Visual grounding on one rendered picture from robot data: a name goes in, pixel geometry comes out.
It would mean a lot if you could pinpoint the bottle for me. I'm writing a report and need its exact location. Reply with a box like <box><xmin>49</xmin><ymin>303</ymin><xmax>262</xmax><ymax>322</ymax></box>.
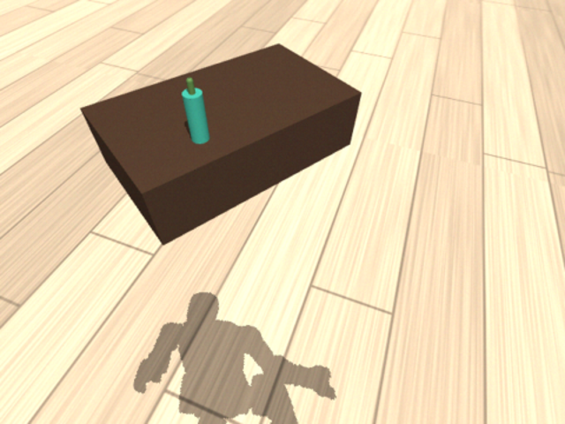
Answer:
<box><xmin>182</xmin><ymin>78</ymin><xmax>210</xmax><ymax>144</ymax></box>

